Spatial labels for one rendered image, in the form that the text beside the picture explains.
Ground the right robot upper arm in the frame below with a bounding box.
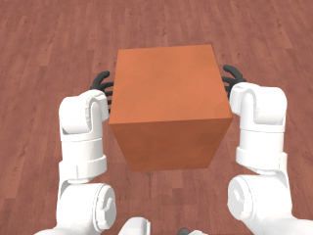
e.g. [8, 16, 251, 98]
[227, 174, 313, 235]

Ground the left robot forearm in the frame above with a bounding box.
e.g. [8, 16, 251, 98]
[56, 89, 110, 222]

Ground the left robot hand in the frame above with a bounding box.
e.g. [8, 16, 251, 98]
[90, 70, 114, 114]

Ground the left robot upper arm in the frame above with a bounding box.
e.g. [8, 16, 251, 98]
[34, 183, 116, 235]

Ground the right robot hand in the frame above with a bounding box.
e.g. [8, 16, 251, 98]
[221, 65, 246, 102]

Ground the robot left thigh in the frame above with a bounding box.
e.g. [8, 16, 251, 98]
[118, 216, 151, 235]

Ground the right robot forearm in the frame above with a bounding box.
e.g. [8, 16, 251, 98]
[229, 82, 292, 210]

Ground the carton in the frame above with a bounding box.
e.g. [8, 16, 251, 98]
[109, 44, 234, 172]

